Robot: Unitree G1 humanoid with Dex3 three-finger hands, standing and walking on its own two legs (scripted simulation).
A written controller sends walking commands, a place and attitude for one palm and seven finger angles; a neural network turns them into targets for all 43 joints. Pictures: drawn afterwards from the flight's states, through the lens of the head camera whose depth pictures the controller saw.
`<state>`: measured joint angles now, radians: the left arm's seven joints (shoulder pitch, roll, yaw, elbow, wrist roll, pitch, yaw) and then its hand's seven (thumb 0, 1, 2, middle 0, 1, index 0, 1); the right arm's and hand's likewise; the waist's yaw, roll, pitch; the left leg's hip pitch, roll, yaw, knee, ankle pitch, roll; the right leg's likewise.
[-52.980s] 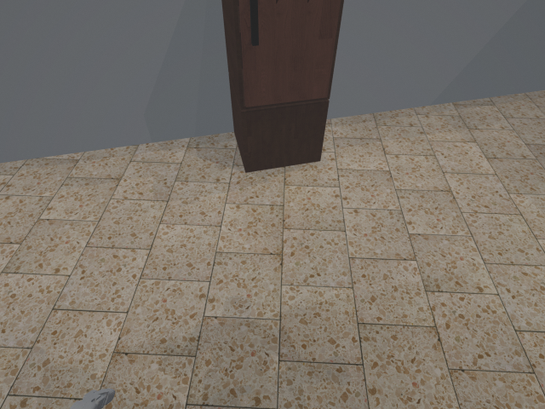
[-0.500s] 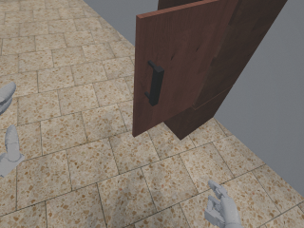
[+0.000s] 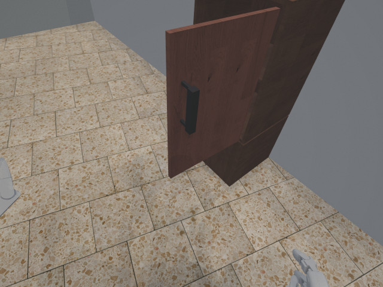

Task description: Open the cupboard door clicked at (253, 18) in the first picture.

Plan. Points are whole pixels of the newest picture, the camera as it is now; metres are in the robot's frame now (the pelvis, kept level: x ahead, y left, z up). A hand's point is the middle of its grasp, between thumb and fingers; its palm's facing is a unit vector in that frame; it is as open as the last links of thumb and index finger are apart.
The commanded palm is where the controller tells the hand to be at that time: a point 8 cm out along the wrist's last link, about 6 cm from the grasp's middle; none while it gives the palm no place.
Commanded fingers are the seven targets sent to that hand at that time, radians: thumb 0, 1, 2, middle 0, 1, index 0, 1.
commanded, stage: stop stepping back and stand still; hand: left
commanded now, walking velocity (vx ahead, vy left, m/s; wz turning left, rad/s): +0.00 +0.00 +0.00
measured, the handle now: (187, 108) +0.59 +0.03 +0.04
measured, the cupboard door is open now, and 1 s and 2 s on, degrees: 87 87 87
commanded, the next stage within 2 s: let the arm hang, fingers relaxed in 0.10 s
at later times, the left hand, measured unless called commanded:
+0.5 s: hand out of the picture +0.04 +0.18 -0.17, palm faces +0.07 -0.98 -0.17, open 7.1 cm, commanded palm none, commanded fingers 0.00 0.90 0.90 -0.20 -0.30 -0.20 -0.30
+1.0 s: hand out of the picture -0.05 +0.20 -0.16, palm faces +0.07 -0.97 -0.21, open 7.4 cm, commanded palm none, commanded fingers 0.00 0.90 0.90 -0.20 -0.30 -0.20 -0.30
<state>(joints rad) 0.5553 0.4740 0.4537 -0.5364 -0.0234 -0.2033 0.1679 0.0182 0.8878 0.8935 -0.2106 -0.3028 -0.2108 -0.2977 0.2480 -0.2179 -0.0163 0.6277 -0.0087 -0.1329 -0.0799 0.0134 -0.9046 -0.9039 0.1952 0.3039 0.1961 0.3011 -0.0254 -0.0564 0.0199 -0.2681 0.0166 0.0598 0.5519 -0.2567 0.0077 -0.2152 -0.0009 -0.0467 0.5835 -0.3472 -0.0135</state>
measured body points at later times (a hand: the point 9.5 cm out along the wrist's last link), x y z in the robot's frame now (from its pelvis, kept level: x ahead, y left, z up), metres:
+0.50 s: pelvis -0.02 +0.00 +0.00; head +0.00 +0.02 +0.45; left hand +0.03 +0.23 -0.15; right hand +0.07 -0.24 -0.13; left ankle +0.03 +0.12 -0.73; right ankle -0.02 -0.10 -0.73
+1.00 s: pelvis -0.03 +0.02 +0.01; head -0.02 +0.01 +0.46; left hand -0.06 +0.25 -0.15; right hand -0.04 -0.19 -0.16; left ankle +0.03 +0.12 -0.73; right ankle -0.02 -0.10 -0.73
